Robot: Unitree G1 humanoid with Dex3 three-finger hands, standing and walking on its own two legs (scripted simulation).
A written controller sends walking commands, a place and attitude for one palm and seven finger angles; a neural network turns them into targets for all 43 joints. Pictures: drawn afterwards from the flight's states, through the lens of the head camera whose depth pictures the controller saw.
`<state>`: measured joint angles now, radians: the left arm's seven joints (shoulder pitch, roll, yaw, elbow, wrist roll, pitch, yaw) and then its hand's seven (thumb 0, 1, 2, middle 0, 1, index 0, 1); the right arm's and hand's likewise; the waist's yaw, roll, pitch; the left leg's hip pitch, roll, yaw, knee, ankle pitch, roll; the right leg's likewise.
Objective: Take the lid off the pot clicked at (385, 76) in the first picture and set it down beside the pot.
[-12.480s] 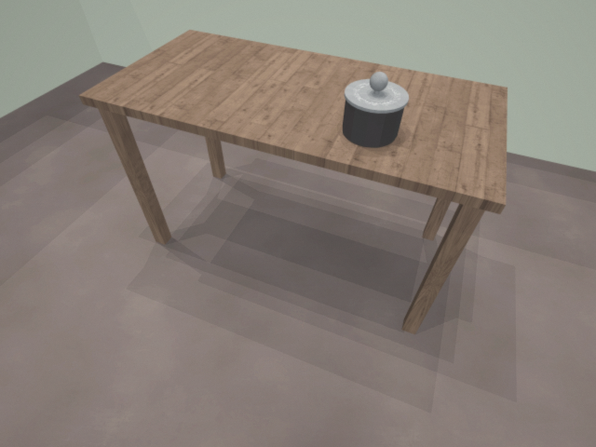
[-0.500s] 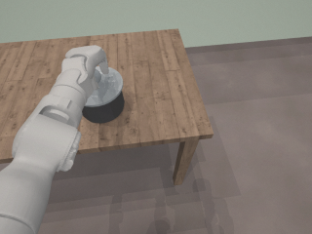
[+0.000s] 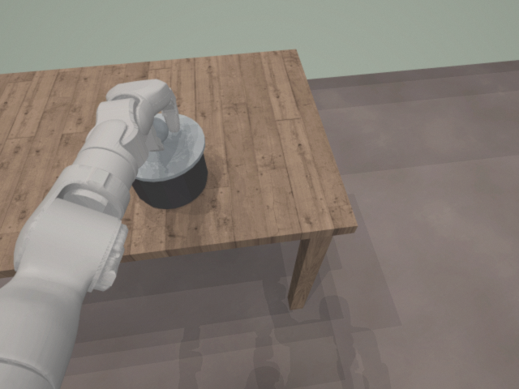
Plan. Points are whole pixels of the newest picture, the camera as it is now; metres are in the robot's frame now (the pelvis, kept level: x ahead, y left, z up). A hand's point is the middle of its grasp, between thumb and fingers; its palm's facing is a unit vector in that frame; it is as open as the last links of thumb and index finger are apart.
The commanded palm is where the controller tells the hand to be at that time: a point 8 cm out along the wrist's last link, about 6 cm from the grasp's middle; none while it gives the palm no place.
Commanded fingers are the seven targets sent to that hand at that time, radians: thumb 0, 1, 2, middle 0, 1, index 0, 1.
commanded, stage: close the fingers and squeeze the knob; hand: left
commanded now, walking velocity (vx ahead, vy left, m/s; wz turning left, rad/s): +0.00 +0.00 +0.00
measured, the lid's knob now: (155, 130) +0.53 +0.13 +0.08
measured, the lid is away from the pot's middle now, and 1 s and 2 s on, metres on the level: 0.00 0.01 0.01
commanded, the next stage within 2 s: lift the lid straight up in 0.70 s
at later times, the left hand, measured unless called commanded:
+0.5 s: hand (151, 133) +0.50 +0.13 +0.10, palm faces -0.38 -0.05 -0.92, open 6.7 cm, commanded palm +0.51 +0.12 +0.16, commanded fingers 0.00 0.71 0.59 -0.86 -1.03 -0.89 -1.05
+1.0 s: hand (149, 131) +0.50 +0.13 +0.11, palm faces -0.37 -0.06 -0.93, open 6.7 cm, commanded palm +0.51 +0.13 +0.18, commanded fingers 0.00 0.84 0.66 -0.91 -1.07 -0.95 -1.08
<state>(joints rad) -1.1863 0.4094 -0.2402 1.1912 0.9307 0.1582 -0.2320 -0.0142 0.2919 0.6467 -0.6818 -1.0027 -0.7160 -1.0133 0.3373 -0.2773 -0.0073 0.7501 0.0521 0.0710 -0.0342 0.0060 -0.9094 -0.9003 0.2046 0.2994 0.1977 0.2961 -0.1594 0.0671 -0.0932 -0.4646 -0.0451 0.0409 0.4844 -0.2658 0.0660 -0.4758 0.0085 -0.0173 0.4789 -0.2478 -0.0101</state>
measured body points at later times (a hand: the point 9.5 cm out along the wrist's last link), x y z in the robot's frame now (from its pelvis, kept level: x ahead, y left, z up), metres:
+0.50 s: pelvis +0.00 +0.00 +0.00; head +0.07 -0.01 +0.44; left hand +0.52 +0.13 +0.15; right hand +0.00 -0.26 -0.14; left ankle -0.03 +0.08 -0.73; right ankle -0.02 -0.11 -0.73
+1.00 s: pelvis +0.00 +0.00 +0.00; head +0.07 -0.02 +0.45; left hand +0.52 +0.13 +0.16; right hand +0.01 -0.27 -0.14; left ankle -0.03 +0.08 -0.73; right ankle -0.02 -0.11 -0.73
